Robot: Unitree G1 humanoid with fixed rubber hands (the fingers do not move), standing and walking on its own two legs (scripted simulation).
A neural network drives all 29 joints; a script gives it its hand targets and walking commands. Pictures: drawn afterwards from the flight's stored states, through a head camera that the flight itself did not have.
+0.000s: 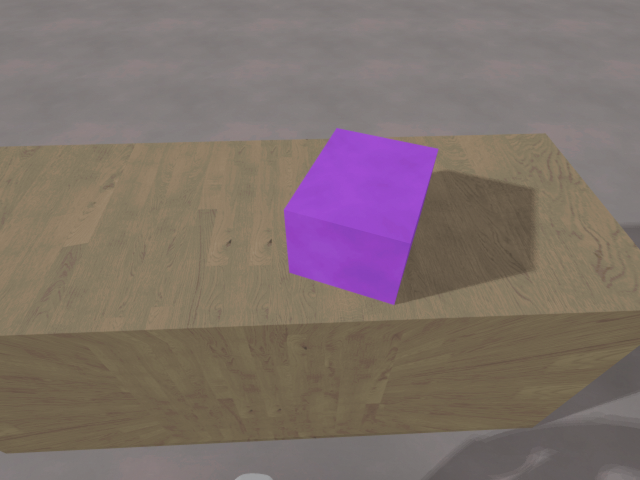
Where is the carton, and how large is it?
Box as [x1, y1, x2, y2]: [284, 128, 437, 304]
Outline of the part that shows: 336,128 284,209 289,272 393,304 422,207 437,149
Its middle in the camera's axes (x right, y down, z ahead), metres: +0.08 -0.06 +0.72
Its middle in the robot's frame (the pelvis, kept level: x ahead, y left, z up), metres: +0.59 -0.06 -0.02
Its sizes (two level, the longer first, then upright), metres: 0.254 0.200 0.160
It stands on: a pedestal, 0.65 m high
